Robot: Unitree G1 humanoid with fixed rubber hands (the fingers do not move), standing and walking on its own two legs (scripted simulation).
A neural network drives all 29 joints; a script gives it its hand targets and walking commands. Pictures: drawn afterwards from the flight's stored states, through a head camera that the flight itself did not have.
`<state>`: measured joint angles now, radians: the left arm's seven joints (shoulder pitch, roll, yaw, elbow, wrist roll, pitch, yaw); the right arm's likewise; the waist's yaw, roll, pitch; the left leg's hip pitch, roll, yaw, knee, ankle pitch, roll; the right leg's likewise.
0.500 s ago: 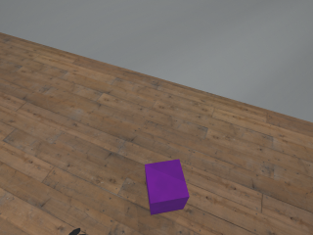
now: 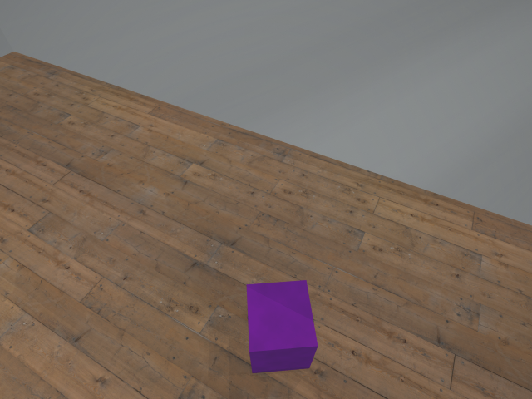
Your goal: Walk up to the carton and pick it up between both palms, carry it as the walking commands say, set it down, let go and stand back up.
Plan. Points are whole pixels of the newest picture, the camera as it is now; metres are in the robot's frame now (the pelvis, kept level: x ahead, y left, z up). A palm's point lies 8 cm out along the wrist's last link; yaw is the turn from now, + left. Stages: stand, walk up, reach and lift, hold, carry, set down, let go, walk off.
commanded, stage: walk up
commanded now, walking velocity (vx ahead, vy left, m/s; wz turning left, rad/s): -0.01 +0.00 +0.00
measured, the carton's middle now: (278, 327) +0.45 -0.03 -0.64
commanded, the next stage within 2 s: stand in 0.36 s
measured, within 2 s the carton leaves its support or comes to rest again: neither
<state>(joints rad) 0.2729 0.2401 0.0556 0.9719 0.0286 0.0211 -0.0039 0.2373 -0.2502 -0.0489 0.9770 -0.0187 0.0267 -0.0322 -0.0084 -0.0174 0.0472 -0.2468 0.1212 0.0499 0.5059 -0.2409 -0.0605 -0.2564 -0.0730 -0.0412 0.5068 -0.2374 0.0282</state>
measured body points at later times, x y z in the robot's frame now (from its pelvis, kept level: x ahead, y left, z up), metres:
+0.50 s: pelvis +0.03 -0.02 +0.02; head +0.04 -0.01 +0.46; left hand +0.03 +0.20 -0.14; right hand +0.05 -0.25 -0.14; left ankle +0.01 +0.10 -0.73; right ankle +0.02 -0.14 -0.73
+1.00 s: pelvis +0.03 -0.01 +0.01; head +0.04 -0.01 +0.46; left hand +0.02 +0.20 -0.15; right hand +0.04 -0.23 -0.15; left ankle +0.01 +0.10 -0.73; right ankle +0.02 -0.14 -0.73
